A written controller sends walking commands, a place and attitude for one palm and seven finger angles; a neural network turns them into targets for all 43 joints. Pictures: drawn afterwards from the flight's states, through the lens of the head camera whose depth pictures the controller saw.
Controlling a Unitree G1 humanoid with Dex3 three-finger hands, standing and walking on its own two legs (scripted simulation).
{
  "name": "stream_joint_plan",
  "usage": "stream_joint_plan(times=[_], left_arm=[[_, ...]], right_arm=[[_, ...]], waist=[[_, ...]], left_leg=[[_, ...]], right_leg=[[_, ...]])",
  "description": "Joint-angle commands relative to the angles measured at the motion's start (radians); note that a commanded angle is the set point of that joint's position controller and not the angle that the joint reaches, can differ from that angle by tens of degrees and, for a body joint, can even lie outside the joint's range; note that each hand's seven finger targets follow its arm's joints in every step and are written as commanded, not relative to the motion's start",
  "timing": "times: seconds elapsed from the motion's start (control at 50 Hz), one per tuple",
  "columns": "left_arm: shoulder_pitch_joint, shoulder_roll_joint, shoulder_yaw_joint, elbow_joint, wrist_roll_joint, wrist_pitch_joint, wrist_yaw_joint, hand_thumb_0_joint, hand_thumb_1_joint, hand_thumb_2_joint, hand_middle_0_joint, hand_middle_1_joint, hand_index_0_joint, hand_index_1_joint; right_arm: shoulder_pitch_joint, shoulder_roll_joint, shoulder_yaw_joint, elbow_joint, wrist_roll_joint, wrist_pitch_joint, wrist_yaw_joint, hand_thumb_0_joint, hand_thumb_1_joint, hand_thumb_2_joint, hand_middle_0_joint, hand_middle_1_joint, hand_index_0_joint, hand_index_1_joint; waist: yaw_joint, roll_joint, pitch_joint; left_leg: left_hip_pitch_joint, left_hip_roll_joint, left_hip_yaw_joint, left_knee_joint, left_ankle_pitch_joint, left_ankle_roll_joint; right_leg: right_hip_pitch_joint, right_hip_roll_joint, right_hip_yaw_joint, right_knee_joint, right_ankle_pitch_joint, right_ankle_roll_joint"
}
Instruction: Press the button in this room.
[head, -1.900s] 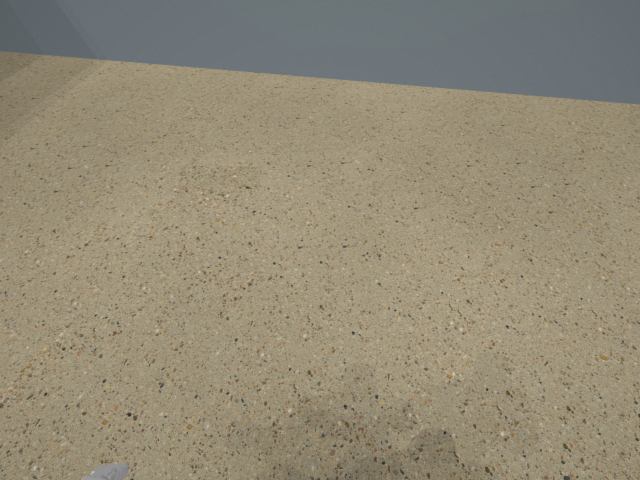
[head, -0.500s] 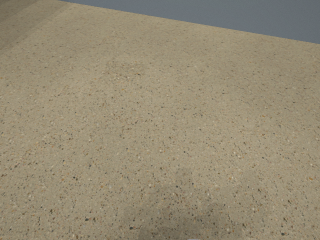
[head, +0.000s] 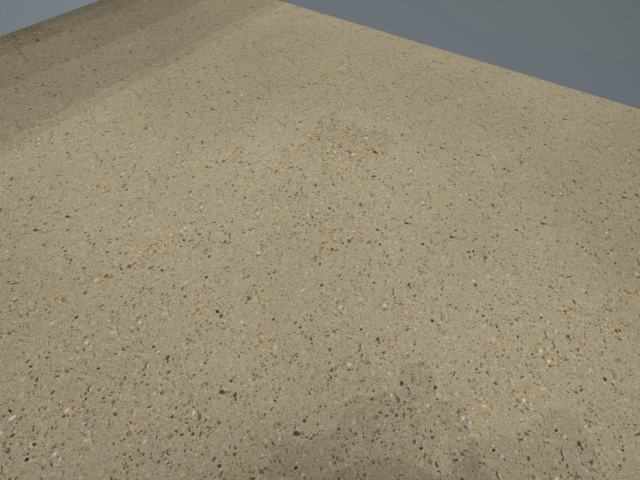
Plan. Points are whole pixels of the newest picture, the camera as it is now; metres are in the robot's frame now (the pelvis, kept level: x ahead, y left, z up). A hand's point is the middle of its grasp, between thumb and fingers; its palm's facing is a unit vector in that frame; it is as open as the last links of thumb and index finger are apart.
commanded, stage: turn or walk to find it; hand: left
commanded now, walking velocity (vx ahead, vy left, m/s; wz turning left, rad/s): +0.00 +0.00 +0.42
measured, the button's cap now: out of the picture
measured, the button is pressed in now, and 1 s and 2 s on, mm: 0 0 0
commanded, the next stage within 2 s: none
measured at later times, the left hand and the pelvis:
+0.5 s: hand out of the picture +0.02 +0.18 -0.14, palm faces +0.22 -0.93 -0.29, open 7.4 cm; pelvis -0.02 -0.02 +0.01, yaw +11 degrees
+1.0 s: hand out of the picture -0.09 +0.23 -0.17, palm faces +0.43 -0.87 -0.24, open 7.4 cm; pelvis -0.05 +0.02 +0.01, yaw +23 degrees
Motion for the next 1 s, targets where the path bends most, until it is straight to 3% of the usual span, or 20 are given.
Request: stream_joint_plan(times=[0.0, 0.02, 0.06, 0.1, 0.24, 0.32, 0.34, 0.36, 0.38, 0.44, 0.48, 0.64, 0.7, 0.74, 0.76, 0.8, 0.82, 0.84, 0.88, 0.98], left_arm=[[-0.006, 0.103, 0.03, -0.104, -0.001, 0.0, 0.002, 0.0, 0.9, 0.9, -0.2, -0.3, -0.2, -0.3], [-0.063, 0.107, 0.031, -0.101, -0.004, 0.013, 0.009, 0.0, 0.9, 0.9, -0.2, -0.3, -0.2, -0.3], [-0.08, 0.115, 0.042, -0.074, -0.008, 0.015, -0.001, 0.0, 0.9, 0.9, -0.2, -0.3, -0.2, -0.3], [-0.027, 0.104, 0.041, -0.05, -0.008, 0.015, -0.011, 0.0, 0.9, 0.9, -0.2, -0.3, -0.2, -0.3], [-0.044, 0.071, 0.035, -0.071, -0.016, 0.009, -0.008, 0.0, 0.9, 0.9, -0.2, -0.3, -0.2, -0.3], [0.051, 0.078, 0.039, -0.057, -0.017, -0.01, 0.0, 0.0, 0.9, 0.9, -0.2, -0.3, -0.2, -0.3], [0.078, 0.113, 0.046, -0.053, -0.01, -0.021, 0.005, 0.0, 0.9, 0.9, -0.2, -0.3, -0.2, -0.3], [0.083, 0.211, 0.065, -0.06, 0.007, -0.034, 0.015, 0.0, 0.9, 0.9, -0.2, -0.3, -0.2, -0.3], [0.081, 0.238, 0.068, -0.072, -0.001, -0.03, 0.014, 0.0, 0.9, 0.9, -0.2, -0.3, -0.2, -0.3], [-0.052, 0.15, 0.048, -0.097, -0.001, -0.029, 0.013, 0.0, 0.9, 0.9, -0.2, -0.3, -0.2, -0.3], [-0.073, 0.126, 0.043, -0.105, 0.0, -0.032, 0.014, 0.0, 0.9, 0.9, -0.2, -0.3, -0.2, -0.3], [0.044, 0.181, 0.06, -0.043, 0.009, -0.025, 0.011, 0.0, 0.9, 0.9, -0.2, -0.3, -0.2, -0.3], [0.038, 0.193, 0.068, -0.03, 0.01, -0.021, 0.011, 0.0, 0.9, 0.9, -0.2, -0.3, -0.2, -0.3], [0.02, 0.189, 0.069, -0.025, 0.003, -0.017, 0.008, 0.0, 0.9, 0.9, -0.2, -0.3, -0.2, -0.3], [0.015, 0.174, 0.065, -0.028, -0.006, -0.011, 0.005, 0.0, 0.9, 0.9, -0.2, -0.3, -0.2, -0.3], [-0.016, 0.074, 0.041, -0.09, -0.008, 0.001, -0.003, 0.0, 0.9, 0.9, -0.2, -0.3, -0.2, -0.3], [-0.091, 0.094, 0.04, -0.089, -0.001, 0.016, 0.005, 0.0, 0.9, 0.9, -0.2, -0.3, -0.2, -0.3], [-0.113, 0.09, 0.047, -0.081, -0.005, 0.018, 0.001, 0.0, 0.9, 0.9, -0.2, -0.3, -0.2, -0.3], [-0.065, 0.093, 0.05, -0.046, -0.006, 0.012, -0.011, 0.0, 0.9, 0.9, -0.2, -0.3, -0.2, -0.3], [-0.067, 0.083, 0.044, -0.045, -0.011, 0.015, -0.011, 0.0, 0.9, 0.9, -0.2, -0.3, -0.2, -0.3]], right_arm=[[0.136, -0.243, -0.047, -0.052, -0.003, -0.039, -0.014, 0.0, -0.9, -0.9, 0.2, 0.3, 0.2, 0.3], [0.153, -0.216, -0.044, -0.032, -0.006, -0.046, -0.028, 0.0, -0.9, -0.9, 0.2, 0.3, 0.2, 0.3], [0.045, -0.161, -0.023, -0.053, -0.011, -0.044, -0.038, 0.0, -0.9, -0.9, 0.2, 0.3, 0.2, 0.3], [-0.006, -0.147, -0.016, -0.071, -0.009, -0.049, -0.039, 0.0, -0.9, -0.9, 0.2, 0.3, 0.2, 0.3], [0.031, -0.156, -0.029, -0.068, -0.014, -0.039, -0.036, 0.0, -0.9, -0.9, 0.2, 0.3, 0.2, 0.3], [0.0, -0.143, -0.034, -0.083, -0.008, -0.032, -0.03, 0.0, -0.9, -0.9, 0.2, 0.3, 0.2, 0.3], [0.006, -0.109, -0.032, -0.089, -0.001, -0.034, -0.025, 0.0, -0.9, -0.9, 0.2, 0.3, 0.2, 0.3], [0.035, -0.034, -0.02, -0.109, 0.006, -0.035, -0.018, 0.0, -0.9, -0.9, 0.2, 0.3, 0.2, 0.3], [0.007, -0.06, -0.031, -0.121, -0.006, -0.023, -0.021, 0.0, -0.9, -0.9, 0.2, 0.3, 0.2, 0.3], [0.017, -0.059, -0.039, -0.063, -0.012, -0.002, -0.006, 0.0, -0.9, -0.9, 0.2, 0.3, 0.2, 0.3], [0.056, -0.043, -0.035, -0.041, -0.012, 0.0, 0.001, 0.0, -0.9, -0.9, 0.2, 0.3, 0.2, 0.3], [-0.047, -0.016, -0.012, -0.058, -0.003, -0.006, -0.002, 0.0, -0.9, -0.9, 0.2, 0.3, 0.2, 0.3], [-0.021, -0.015, -0.005, -0.057, 0.003, -0.019, -0.007, 0.0, -0.9, -0.9, 0.2, 0.3, 0.2, 0.3], [0.029, -0.027, -0.005, -0.041, 0.001, -0.028, -0.011, 0.0, -0.9, -0.9, 0.2, 0.3, 0.2, 0.3], [0.067, -0.06, -0.011, -0.032, -0.001, -0.036, -0.01, 0.0, -0.9, -0.9, 0.2, 0.3, 0.2, 0.3], [0.128, -0.214, -0.044, -0.036, -0.008, -0.04, -0.017, 0.0, -0.9, -0.9, 0.2, 0.3, 0.2, 0.3], [0.154, -0.194, -0.042, -0.012, -0.011, -0.043, -0.029, 0.0, -0.9, -0.9, 0.2, 0.3, 0.2, 0.3], [0.112, -0.177, -0.035, -0.019, -0.013, -0.042, -0.038, 0.0, -0.9, -0.9, 0.2, 0.3, 0.2, 0.3], [0.025, -0.129, -0.018, -0.045, -0.01, -0.049, -0.042, 0.0, -0.9, -0.9, 0.2, 0.3, 0.2, 0.3], [0.052, -0.135, -0.023, -0.043, -0.009, -0.051, -0.044, 0.0, -0.9, -0.9, 0.2, 0.3, 0.2, 0.3]], waist=[[-0.064, 0.285, -0.144], [-0.082, 0.258, -0.147], [-0.039, 0.228, -0.055], [-0.012, 0.203, -0.064], [-0.032, 0.18, -0.083], [0.017, 0.153, -0.104], [0.03, 0.055, -0.117], [0.023, -0.237, -0.109], [0.045, -0.277, -0.095], [-0.018, -0.106, 0.009], [-0.029, -0.124, -0.006], [0.042, -0.148, -0.053], [0.033, -0.171, -0.095], [0.002, -0.154, -0.119], [-0.023, -0.071, -0.143], [-0.054, 0.33, -0.124], [-0.086, 0.286, -0.107], [-0.065, 0.274, -0.066], [-0.018, 0.201, -0.053], [-0.029, 0.162, -0.074]], left_leg=[[0.285, 0.389, -0.377, -0.253, 0.72, 0.226], [0.228, 0.358, -0.387, -0.268, 0.649, 0.238], [0.11, 0.271, -0.304, -0.282, 0.496, 0.21], [0.087, 0.222, -0.242, -0.283, 0.446, 0.193], [0.107, 0.211, -0.32, -0.262, 0.447, 0.21], [-0.004, 0.157, -0.322, -0.166, 0.398, 0.159], [-0.092, 0.098, -0.276, -0.071, 0.274, 0.107], [-0.287, -0.054, -0.109, 0.152, -0.044, 0.025], [-0.277, -0.058, -0.11, 0.344, -0.258, 0.012], [-0.273, -0.009, -0.121, 0.595, -0.093, 0.005], [-0.26, 0.003, -0.088, 0.589, -0.038, -0.012], [-0.173, 0.01, 0.005, 0.25, -0.136, -0.022], [-0.101, 0.005, 0.034, 0.092, -0.131, -0.01], [0.016, 0.0, 0.051, -0.098, 0.007, 0.0], [0.139, 0.026, 0.024, -0.215, 0.143, 0.015], [0.264, 0.394, -0.395, -0.295, 0.623, 0.21], [0.182, 0.371, -0.379, -0.306, 0.541, 0.234], [0.145, 0.33, -0.359, -0.306, 0.478, 0.23], [0.128, 0.254, -0.256, -0.29, 0.5, 0.196], [0.176, 0.223, -0.252, -0.278, 0.558, 0.206]], right_leg=[[-0.291, 0.037, 0.046, 0.386, -0.295, 0.023], [-0.301, 0.036, 0.117, 0.464, -0.259, 0.025], [-0.291, 0.021, 0.148, 0.501, -0.131, 0.024], [-0.247, 0.034, 0.123, 0.464, -0.082, 0.031], [-0.141, 0.089, 0.105, 0.179, -0.092, 0.028], [0.074, 0.107, 0.092, -0.132, 0.094, 0.02], [0.186, 0.039, 0.155, -0.261, 0.17, 0.006], [0.277, -0.223, 0.438, -0.337, 0.263, -0.085], [0.149, -0.341, 0.488, -0.353, 0.344, -0.175], [0.002, -0.195, 0.307, -0.35, 0.206, -0.169], [0.017, -0.154, 0.208, -0.341, 0.225, -0.148], [0.14, -0.203, 0.152, -0.274, 0.427, -0.185], [0.168, -0.215, 0.131, -0.204, 0.541, -0.176], [0.135, -0.188, 0.077, -0.125, 0.537, -0.121], [0.057, -0.162, 0.03, -0.039, 0.455, -0.072], [-0.298, 0.025, -0.007, 0.318, -0.283, 0.036], [-0.282, 0.021, 0.089, 0.424, -0.265, 0.026], [-0.31, 0.02, 0.118, 0.476, -0.205, 0.024], [-0.292, 0.018, 0.124, 0.488, -0.088, 0.029], [-0.247, 0.047, 0.115, 0.363, -0.077, 0.048]])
